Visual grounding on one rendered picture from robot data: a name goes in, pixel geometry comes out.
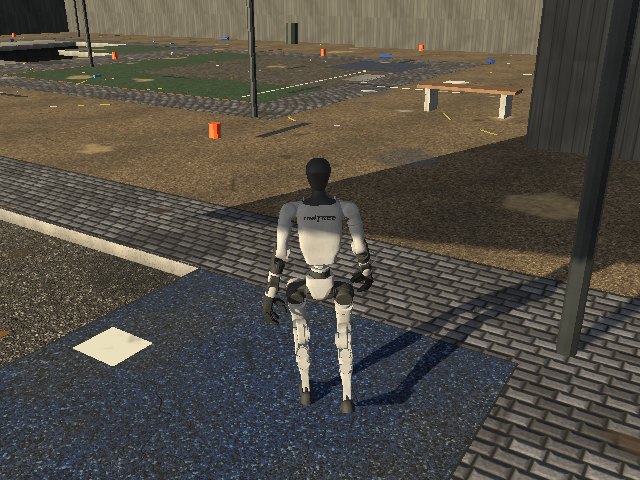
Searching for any right robot upper arm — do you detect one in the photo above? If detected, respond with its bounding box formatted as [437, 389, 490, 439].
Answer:
[339, 200, 367, 254]

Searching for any left robot hand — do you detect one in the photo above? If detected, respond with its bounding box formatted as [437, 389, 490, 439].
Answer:
[263, 295, 287, 326]

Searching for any robot right forearm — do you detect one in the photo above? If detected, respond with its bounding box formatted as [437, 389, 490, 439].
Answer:
[356, 239, 372, 276]

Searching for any robot left forearm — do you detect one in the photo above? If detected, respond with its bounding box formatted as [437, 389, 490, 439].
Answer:
[265, 244, 285, 298]

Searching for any robot head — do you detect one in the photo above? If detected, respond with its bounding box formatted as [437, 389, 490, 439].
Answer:
[302, 158, 336, 206]

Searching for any robot torso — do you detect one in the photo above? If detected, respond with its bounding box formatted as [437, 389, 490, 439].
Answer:
[296, 196, 343, 300]

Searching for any right robot hand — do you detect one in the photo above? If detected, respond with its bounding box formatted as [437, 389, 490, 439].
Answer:
[350, 271, 374, 292]

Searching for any left robot upper arm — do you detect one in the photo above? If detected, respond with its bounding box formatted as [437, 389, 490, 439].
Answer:
[275, 201, 299, 259]

